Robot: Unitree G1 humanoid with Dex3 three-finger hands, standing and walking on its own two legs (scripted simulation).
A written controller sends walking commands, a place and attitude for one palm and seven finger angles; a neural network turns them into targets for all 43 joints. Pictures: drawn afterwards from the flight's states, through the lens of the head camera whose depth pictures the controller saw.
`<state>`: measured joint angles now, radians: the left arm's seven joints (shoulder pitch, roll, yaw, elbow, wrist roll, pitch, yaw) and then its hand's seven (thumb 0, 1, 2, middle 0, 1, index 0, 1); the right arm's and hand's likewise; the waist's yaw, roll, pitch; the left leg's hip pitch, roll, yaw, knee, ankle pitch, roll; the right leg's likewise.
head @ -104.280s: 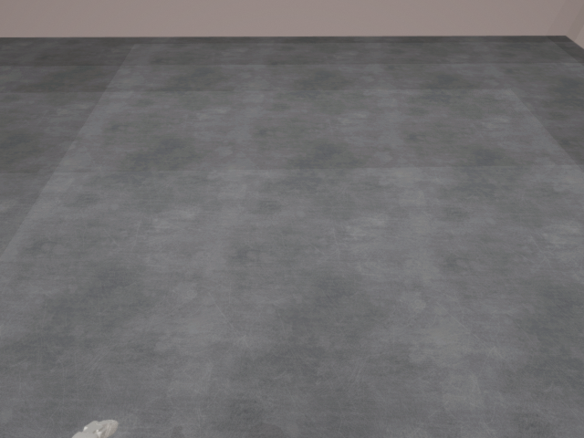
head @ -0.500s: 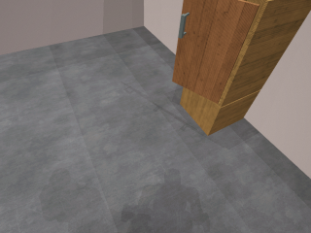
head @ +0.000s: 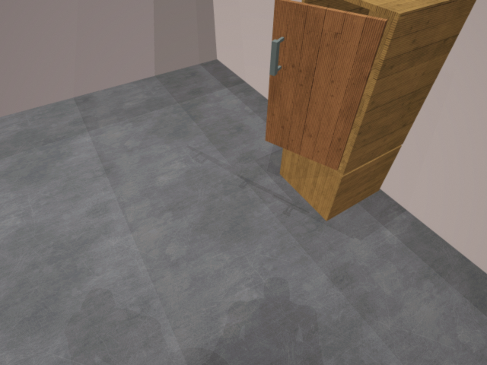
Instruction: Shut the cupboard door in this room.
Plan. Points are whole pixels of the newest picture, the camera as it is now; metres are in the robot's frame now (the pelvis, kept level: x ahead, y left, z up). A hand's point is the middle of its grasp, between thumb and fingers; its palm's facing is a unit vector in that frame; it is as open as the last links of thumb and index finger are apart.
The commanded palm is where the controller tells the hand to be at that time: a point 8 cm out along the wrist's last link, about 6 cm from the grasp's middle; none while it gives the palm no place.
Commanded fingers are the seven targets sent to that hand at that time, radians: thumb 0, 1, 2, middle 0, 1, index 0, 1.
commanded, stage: let the arm hang, fingers relaxed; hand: left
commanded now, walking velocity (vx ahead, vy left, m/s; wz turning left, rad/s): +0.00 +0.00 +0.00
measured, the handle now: (277, 56) +1.10 -0.07 +0.01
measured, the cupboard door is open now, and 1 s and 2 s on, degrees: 24 24 24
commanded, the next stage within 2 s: look to check the result in 0.22 s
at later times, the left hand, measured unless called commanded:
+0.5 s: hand out of the picture -0.03 +0.17 -0.18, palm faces +0.02 -0.98 -0.18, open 7.4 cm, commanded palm none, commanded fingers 0.00 0.90 0.90 -0.20 -0.30 -0.20 -0.30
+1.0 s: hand out of the picture +0.00 +0.17 -0.18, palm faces +0.01 -0.98 -0.18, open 7.4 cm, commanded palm none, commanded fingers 0.00 0.90 0.90 -0.20 -0.30 -0.20 -0.30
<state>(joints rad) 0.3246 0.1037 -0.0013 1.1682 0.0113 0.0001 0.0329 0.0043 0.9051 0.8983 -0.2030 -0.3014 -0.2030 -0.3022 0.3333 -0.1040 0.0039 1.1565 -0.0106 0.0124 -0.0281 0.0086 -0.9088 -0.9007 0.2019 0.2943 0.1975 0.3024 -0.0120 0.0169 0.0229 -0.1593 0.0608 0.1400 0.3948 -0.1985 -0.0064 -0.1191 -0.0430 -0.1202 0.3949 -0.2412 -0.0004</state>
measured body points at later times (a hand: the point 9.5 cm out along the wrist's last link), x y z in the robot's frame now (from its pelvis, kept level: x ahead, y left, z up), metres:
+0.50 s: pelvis +0.00 +0.01 +0.00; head +0.01 +0.01 +0.45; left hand -0.03 +0.22 -0.16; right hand -0.03 -0.19 -0.17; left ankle +0.01 +0.12 -0.74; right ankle -0.02 -0.11 -0.74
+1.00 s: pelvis +0.01 +0.01 +0.00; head +0.02 +0.01 +0.45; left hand +0.00 +0.23 -0.16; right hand -0.01 -0.19 -0.16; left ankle +0.01 +0.12 -0.74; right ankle -0.02 -0.11 -0.74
